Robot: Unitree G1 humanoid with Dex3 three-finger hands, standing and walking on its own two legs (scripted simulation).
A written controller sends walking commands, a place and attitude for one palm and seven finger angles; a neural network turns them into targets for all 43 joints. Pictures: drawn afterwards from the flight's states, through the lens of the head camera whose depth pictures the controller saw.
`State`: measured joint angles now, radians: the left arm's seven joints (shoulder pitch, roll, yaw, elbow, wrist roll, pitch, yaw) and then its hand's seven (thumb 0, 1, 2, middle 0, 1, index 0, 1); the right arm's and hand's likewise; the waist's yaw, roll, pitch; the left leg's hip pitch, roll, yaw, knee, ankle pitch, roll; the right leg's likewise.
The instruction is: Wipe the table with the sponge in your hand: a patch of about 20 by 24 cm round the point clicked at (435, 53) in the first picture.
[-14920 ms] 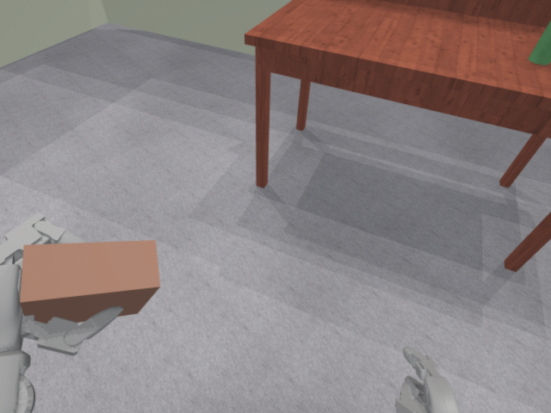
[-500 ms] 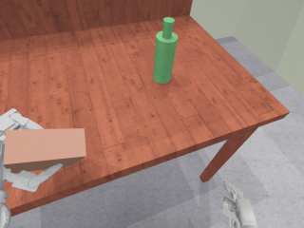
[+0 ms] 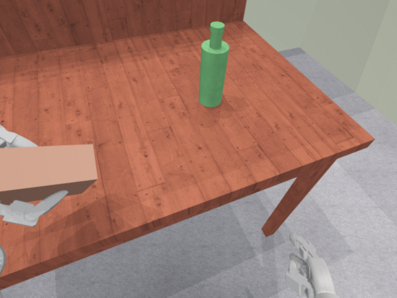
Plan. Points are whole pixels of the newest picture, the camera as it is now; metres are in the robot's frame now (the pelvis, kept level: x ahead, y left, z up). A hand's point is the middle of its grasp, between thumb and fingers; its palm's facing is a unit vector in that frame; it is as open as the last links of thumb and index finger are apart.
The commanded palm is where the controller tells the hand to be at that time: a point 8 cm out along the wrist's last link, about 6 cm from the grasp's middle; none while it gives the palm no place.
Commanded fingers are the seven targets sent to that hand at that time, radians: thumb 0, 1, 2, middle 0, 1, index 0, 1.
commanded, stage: come to a stop and stand still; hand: left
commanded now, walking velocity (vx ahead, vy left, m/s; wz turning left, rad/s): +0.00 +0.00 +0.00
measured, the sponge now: (59, 174) +0.26 +0.24 +0.15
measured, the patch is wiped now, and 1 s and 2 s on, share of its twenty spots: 0.00 0.00 0.00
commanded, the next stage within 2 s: look again from close up in 0.48 s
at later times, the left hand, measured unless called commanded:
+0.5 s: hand (36, 202) +0.21 +0.25 +0.16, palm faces +0.42 -0.84 -0.34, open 9.6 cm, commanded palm +0.15 +0.29 +0.18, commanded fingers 0.00 0.10 1.30 -1.20 -1.60 -1.20 -1.60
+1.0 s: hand (41, 194) +0.22 +0.26 +0.15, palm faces +0.41 -0.83 -0.38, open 9.6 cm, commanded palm +0.16 +0.28 +0.18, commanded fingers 0.00 0.10 1.30 -1.20 -1.60 -1.20 -1.60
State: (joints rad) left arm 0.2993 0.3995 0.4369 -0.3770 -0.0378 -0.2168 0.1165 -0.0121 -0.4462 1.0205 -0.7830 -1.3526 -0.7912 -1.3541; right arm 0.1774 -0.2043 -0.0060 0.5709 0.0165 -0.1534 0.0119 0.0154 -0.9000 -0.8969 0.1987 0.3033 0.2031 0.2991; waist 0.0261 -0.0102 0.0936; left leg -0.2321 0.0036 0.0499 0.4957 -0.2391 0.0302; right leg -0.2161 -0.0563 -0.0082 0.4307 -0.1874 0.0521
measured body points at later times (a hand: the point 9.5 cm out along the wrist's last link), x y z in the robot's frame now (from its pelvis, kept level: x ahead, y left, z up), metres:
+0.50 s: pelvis -0.01 +0.00 +0.00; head +0.00 +0.03 +0.45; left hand +0.18 +0.29 +0.18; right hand +0.18 -0.21 -0.07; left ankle +0.02 +0.10 -0.74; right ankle +0.03 -0.16 -0.74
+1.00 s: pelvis +0.01 +0.00 +0.00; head +0.04 +0.02 +0.45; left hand +0.20 +0.30 +0.17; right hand +0.21 -0.22 -0.07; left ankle +0.02 +0.10 -0.74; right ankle +0.03 -0.16 -0.74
